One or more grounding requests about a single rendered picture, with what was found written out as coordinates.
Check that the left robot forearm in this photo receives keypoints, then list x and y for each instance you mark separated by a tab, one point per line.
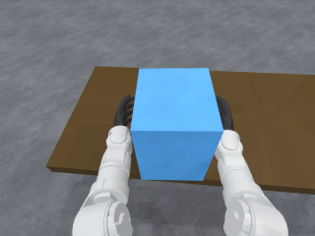
114	171

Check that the robot right upper arm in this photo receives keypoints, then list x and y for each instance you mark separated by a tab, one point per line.
247	218

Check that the right robot forearm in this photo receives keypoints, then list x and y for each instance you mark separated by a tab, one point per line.
235	175

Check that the robot left upper arm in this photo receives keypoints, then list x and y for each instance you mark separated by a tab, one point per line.
111	218

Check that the left robot hand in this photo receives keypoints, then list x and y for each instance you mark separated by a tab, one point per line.
120	118

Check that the right robot hand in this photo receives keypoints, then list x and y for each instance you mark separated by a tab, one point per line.
225	114

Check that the carton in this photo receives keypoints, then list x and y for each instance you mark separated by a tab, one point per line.
176	124

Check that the table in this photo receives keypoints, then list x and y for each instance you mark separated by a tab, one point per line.
273	114

